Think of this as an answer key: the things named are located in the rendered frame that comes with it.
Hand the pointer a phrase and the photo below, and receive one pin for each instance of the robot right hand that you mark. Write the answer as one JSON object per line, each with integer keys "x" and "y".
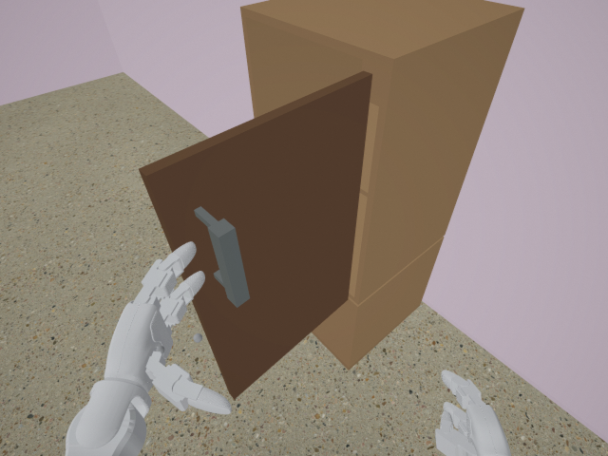
{"x": 479, "y": 433}

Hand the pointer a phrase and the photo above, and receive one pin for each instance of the cupboard door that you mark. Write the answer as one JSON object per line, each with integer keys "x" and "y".
{"x": 289, "y": 182}

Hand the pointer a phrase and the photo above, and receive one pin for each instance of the handle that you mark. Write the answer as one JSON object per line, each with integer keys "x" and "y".
{"x": 225, "y": 243}

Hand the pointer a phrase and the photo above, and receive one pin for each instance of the left robot forearm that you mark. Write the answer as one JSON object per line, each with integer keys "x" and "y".
{"x": 112, "y": 423}

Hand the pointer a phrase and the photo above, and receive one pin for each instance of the robot left hand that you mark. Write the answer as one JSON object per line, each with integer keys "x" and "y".
{"x": 146, "y": 323}

